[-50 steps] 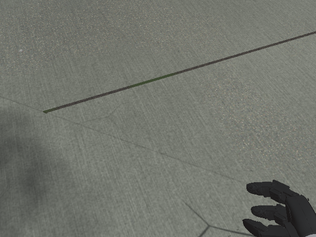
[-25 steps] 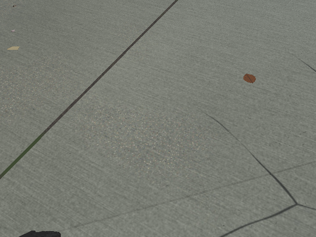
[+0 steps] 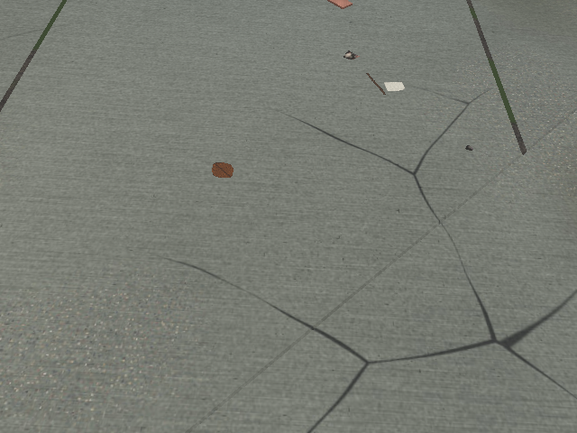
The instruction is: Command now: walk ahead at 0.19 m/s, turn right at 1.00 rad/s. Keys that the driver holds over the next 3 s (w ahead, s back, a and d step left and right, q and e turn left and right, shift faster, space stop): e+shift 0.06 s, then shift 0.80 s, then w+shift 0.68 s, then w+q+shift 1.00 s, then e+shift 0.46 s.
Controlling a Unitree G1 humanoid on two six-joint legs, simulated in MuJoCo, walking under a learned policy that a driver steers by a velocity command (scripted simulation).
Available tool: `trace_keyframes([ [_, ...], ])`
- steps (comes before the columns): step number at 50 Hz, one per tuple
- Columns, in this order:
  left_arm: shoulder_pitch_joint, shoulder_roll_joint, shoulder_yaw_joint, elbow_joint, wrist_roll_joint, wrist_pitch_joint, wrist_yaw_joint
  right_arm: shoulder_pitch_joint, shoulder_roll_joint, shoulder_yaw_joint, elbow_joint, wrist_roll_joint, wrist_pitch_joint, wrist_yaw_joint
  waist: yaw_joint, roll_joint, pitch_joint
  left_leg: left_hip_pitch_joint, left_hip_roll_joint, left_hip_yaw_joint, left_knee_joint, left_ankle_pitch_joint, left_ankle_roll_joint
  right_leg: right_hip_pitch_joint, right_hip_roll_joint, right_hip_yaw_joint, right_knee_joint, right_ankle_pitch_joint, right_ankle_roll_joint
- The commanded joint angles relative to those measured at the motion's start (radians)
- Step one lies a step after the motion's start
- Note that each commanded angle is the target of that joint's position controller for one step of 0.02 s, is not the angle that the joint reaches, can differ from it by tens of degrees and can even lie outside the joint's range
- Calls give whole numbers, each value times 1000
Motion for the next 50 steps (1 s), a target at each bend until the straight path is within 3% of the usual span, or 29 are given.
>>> trace_keyframes([
  [1, -95, 20, -8, -94, -8, 3, -13, 1, -135, -34, -44, 1, -7, -3, -13, 206, 43, 100, 224, -47, -70, 575, 117, -130, -46, -34, -39, 44, 25],
  [4, -160, -17, -27, -118, -13, 3, -21, 4, -151, -41, -36, 7, 5, 1, -31, 232, 43, 82, 220, 31, -31, 603, 100, -17, -47, -72, -251, 72, 6],
  [7, -134, -6, -24, -98, -3, -5, 3, 21, -178, -50, -11, 21, 7, 10, -18, 251, -1, 75, 207, 70, 78, 817, 78, 163, 33, -142, -432, 25, -36],
  [8, -72, 12, -16, -76, 6, -12, 14, 26, -185, -51, -4, 30, 7, 11, 7, 250, -37, 83, 204, 73, 175, 898, 76, 237, 62, -139, -493, 24, -58],
  [9, 51, 27, -6, -33, 20, -26, 27, 11, -183, -49, -4, 44, 9, 13, 73, 207, -103, 35, 184, 96, 348, 870, 58, 399, 92, -134, -612, 126, -84],
  [10, 159, 76, 8, -6, 35, -41, 42, 21, -162, -42, -15, 43, 3, 14, 139, 112, -189, -154, 158, 98, 578, 569, 14, 642, -7, -3, -690, 330, -120],
  [11, 149, 222, 33, -31, 12, -48, 54, 81, -14, -2, -92, 31, 10, 28, 67, -195, -320, -512, 17, 79, 892, -419, -44, 937, -413, 459, -615, 883, -270],
  [12, 229, 200, 42, -29, -47, -37, 68, 12, -120, -25, -70, 1, 32, 16, 165, -46, -440, -464, -2, -89, 981, -365, -40, 870, -430, 507, -638, 1015, -356],
  [13, 155, 142, 18, -15, -49, -34, 77, -26, -104, -22, -72, 18, 42, 14, 120, -33, -322, -477, 33, -122, 981, -297, -36, 772, -396, 382, -654, 956, -354],
  [14, 82, 63, -9, -13, -47, -33, 81, -44, -88, -11, -60, 19, 40, 12, 87, -8, -199, -461, 57, -123, 892, -237, -33, 635, -333, 298, -693, 850, -313],
  [15, 23, 26, -25, -9, -41, -34, 87, -40, -90, -13, -47, 11, 42, 12, 46, -16, -123, -432, 67, -120, 813, -194, -32, 547, -264, 244, -720, 758, -262],
  [16, -2, 11, -32, -3, -38, -36, 92, 8, -98, -15, -24, 0, 52, 12, 18, -42, -98, -361, 58, -109, 770, -165, -36, 463, -229, 203, -741, 765, -249],
  [19, -4, 16, -37, 26, -16, -52, 81, 56, -67, -10, 15, 7, 72, 17, -5, -22, -118, -262, 17, -93, 657, -137, -30, 388, -205, 153, -761, 763, -246],
  [22, -6, 8, -41, 48, -11, -54, 74, 4, -32, 2, 14, 9, 80, 18, 14, -52, -93, -217, 7, -95, 483, -100, -16, 346, -189, 164, -796, 505, -233],
  [24, 7, 7, -42, 65, -7, -47, 68, -32, -32, 2, 12, 9, 85, 17, 34, -72, -77, -182, -8, -91, 406, -80, -7, 319, -190, 191, -811, 342, -231],
  [27, 3, 4, -46, 85, -9, -39, 67, -51, -18, 4, 16, 9, 79, 14, 27, -45, -47, -106, -28, -87, 257, -39, 13, 277, -193, 237, -794, 186, -214],
  [29, 1, -28, -61, 96, -17, -39, 75, -33, -4, 12, 28, -4, 59, 10, -1, 19, -29, 30, -5, -122, 28, 84, 35, 203, -162, 243, -761, 100, -146],
  [30, 24, -70, -75, 97, -17, -45, 77, -27, -40, 13, 23, -21, 42, 4, 15, 113, -36, 64, 130, -278, -74, 91, 54, 182, -115, 209, -696, 61, -97],
  [31, 85, -81, -73, 111, -27, -42, 76, -112, -111, -3, 15, -4, 34, 4, 91, 233, -4, -103, 215, -373, -110, 82, 105, 276, 9, 95, -681, 14, -67],
  [33, 57, -44, -66, 146, -11, -40, 73, -160, -39, 14, 17, 6, 26, 15, 77, 201, 15, -211, 141, -299, -107, -12, 74, 441, -18, 106, -717, 115, -55],
  [36, 60, -20, -57, 182, -14, -55, 74, -111, -46, 9, 49, 17, 19, 7, 48, 164, 1, -110, 75, -227, -69, 64, 44, 421, -53, 134, -732, 207, -65],
  [39, 62, -42, -62, 223, -20, -64, 86, -88, -36, 8, 72, 16, 18, 5, 32, 89, -8, -45, 73, -214, -39, 134, 56, 392, -59, 141, -756, 218, -60],
  [43, 65, -44, -61, 274, -23, -63, 95, -89, -34, 6, 108, 14, 16, 3, 29, 70, -5, -35, 70, -206, -39, 171, 60, 413, -65, 144, -766, 248, -59],
  [44, 92, -42, -59, 296, -22, -60, 95, -55, -49, -2, 127, 10, 18, 6, 22, 82, -51, -10, 50, -201, -47, -52, 74, 417, -33, 116, -738, 63, -73],
  [45, 91, -22, -49, 298, -12, -55, 91, -38, -81, -15, 133, 5, 25, 11, 12, 110, -17, -30, 54, -244, -71, -327, 103, 346, 2, 90, -688, -179, -88],
  [46, 44, -6, -42, 276, -4, -52, 81, -3, -110, -25, 140, 3, 31, 15, -12, 135, 56, -34, 109, -342, -136, -543, 147, 207, 12, 82, -627, -300, -96],
  [47, -19, -31, -47, 243, -4, -56, 67, 37, -146, -40, 158, 9, 31, 17, -30, 203, 121, -12, 213, -477, -236, -664, 208, 100, 18, 6, -531, -232, -89],
  [48, -71, -39, -50, 218, -5, -63, 58, 31, -145, -48, 163, 12, 25, 18, -35, 220, 180, -15, 301, -568, -305, -622, 251, 30, -14, -38, -435, -95, -80],
  [50, -78, -16, -38, 211, -7, -84, 46, 15, -119, -50, 163, 3, -2, 22, -13, 138, 126, 56, 318, -563, -329, -440, 259, -38, -66, 10, -325, -60, -69],
])
Next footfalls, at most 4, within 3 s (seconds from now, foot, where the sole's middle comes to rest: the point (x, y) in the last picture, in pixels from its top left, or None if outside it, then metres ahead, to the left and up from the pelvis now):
0.20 right None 0.18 -0.12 -0.78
0.60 left None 0.21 0.07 -0.78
1.16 right None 0.25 -0.19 -0.78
1.62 left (326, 337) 0.74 -0.14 -0.78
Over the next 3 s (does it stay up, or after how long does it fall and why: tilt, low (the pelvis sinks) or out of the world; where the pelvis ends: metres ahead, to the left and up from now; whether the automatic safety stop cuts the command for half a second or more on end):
stays up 1.64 0.00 -0.03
